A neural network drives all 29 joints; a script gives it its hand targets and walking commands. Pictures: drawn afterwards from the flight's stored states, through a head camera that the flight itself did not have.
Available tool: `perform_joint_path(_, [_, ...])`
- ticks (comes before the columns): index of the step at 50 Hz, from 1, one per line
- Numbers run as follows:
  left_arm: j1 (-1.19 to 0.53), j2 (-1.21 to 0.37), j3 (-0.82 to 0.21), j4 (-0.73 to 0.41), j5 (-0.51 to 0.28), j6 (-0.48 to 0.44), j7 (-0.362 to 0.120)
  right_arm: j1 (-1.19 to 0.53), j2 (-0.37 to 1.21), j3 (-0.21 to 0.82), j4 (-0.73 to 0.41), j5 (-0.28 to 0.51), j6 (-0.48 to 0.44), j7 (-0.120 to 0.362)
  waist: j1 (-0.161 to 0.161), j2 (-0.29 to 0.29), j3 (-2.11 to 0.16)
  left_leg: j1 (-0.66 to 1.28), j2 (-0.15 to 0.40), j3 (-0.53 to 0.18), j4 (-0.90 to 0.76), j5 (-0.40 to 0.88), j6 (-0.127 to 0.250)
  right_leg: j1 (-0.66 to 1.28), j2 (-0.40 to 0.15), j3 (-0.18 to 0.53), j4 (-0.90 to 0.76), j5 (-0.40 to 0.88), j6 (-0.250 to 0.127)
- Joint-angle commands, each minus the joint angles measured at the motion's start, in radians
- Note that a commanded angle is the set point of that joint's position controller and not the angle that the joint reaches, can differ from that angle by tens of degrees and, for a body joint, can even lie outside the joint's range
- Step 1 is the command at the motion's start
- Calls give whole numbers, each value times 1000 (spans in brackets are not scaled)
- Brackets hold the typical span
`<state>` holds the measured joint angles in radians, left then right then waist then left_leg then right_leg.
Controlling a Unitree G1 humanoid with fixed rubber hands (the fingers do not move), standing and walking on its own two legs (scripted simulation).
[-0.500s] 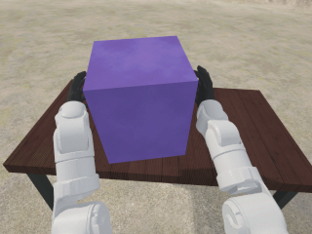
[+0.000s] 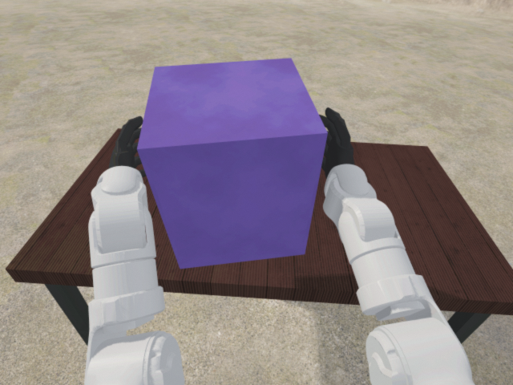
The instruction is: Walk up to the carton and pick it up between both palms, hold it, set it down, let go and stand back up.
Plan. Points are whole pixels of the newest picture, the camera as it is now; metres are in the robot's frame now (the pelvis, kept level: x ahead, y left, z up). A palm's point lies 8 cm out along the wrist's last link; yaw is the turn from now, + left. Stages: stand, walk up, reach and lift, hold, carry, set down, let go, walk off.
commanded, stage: hold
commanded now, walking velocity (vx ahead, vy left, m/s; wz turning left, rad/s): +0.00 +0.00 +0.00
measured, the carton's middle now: (234, 166) +0.41 +0.01 +0.18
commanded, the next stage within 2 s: set down in 0.72 s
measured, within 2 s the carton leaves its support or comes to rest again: neither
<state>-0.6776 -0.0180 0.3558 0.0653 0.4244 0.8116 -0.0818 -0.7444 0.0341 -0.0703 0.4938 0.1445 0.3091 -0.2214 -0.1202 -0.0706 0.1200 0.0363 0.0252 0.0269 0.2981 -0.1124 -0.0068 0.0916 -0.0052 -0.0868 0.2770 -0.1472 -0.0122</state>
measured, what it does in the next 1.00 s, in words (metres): stands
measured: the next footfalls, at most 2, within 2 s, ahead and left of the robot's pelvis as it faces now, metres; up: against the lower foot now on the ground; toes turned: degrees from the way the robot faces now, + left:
none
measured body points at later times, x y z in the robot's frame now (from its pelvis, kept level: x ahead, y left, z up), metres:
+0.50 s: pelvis +0.00 +0.00 +0.00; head -0.04 +0.02 +0.45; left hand +0.38 +0.16 +0.21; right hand +0.38 -0.14 +0.22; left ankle +0.05 +0.12 -0.75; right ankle +0.02 -0.11 -0.75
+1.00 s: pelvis +0.00 +0.00 +0.00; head -0.04 +0.02 +0.45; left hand +0.39 +0.16 +0.22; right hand +0.38 -0.14 +0.23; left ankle +0.05 +0.12 -0.75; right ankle +0.02 -0.11 -0.75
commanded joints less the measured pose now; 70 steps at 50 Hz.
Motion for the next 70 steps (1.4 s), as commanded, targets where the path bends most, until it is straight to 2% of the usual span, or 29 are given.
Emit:
perform_joint_path(1, [-637, -413, -426, -119, -182, -75, -145, -658, 405, 335, -232, 62, -52, 132, -11, 90, -453, 108, -53, 48, -21, 128, 1, 35, 50, -35, -33, 111, 43])
perform_joint_path(16, [-638, -406, -419, -118, -181, -77, -153, -654, 417, 346, -236, 68, -48, 122, -11, 84, -453, 107, -60, 48, -16, 132, 5, 49, 45, -31, -32, 151, 53])
perform_joint_path(33, [-637, -416, -431, -124, -183, -76, -148, -653, 402, 333, -235, 64, -52, 131, -16, 96, -451, 113, -50, 47, -20, 137, -4, 33, 52, -38, -31, 111, 42])
perform_joint_path(40, [-638, -415, -428, -116, -179, -85, -146, -670, 405, 326, -242, 53, -71, 135, -4, 94, -452, 111, -51, 47, -21, 115, 3, 27, 50, -42, -34, 94, 42])
perform_joint_path(43, [-642, -418, -425, -91, -175, -111, -144, -696, 411, 310, -252, 30, -108, 140, 11, 93, -455, 116, -51, 48, -21, 82, 10, 9, 45, -50, -39, 69, 42])
perform_joint_path(46, [-628, -424, -398, -24, -156, -155, -146, -712, 410, 267, -234, -25, -165, 153, 35, 90, -426, 100, -49, 56, -41, -11, 25, -21, 36, -59, -49, 1, 40])
perform_joint_path(50, [-561, -416, -320, 93, -105, -234, -160, -642, 395, 173, -136, -134, -254, 181, 56, 78, -337, 41, -46, 77, -85, -142, 41, -33, 20, -64, -58, -107, 37])
perform_joint_path(53, [-516, -410, -275, 118, -68, -287, -174, -541, 388, 118, -48, -201, -301, 196, 60, 64, -265, 26, -44, 88, -104, -156, 42, -22, 17, -67, -61, -129, 39])
perform_joint_path(56, [-507, -416, -283, 102, -70, -343, -184, -461, 385, 93, 19, -249, -346, 203, 50, 48, -242, 50, -40, 94, -103, -87, 28, 2, 15, -71, -63, -67, 45])
perform_joint_path(58, [-518, -428, -325, 69, -87, -383, -176, -408, 395, 96, 55, -265, -375, 202, 34, 56, -262, 106, -37, 92, -85, 13, 4, 17, 18, -78, -57, 22, 52])
perform_joint_path(62, [-577, -510, -498, -38, -155, -485, -122, -407, 437, 206, 29, -216, -466, 199, -2, 103, -499, 268, -42, 66, 25, 416, -67, 76, 46, -83, -10, 359, 62])
perform_joint_path(65, [-647, -573, -617, -152, -210, -560, -64, -451, 488, 316, -60, -171, -526, 197, -17, 126, -685, 298, -42, 39, 86, 639, -78, 100, 52, -59, 35, 554, 60])
perform_joint_path(67, [-636, -580, -654, -191, -233, -582, -39, -444, 501, 372, -116, -154, -540, 190, -12, 130, -748, 272, -44, 24, 110, 688, -70, 115, 46, -43, 53, 634, 56])
perform_joint_path(70, [-523, -538, -634, -153, -217, -557, -32, -408, 467, 427, -147, -130, -519, 174, 18, 121, -723, 190, -55, 10, 108, 605, -41, 177, 25, -25, 70, 712, 60])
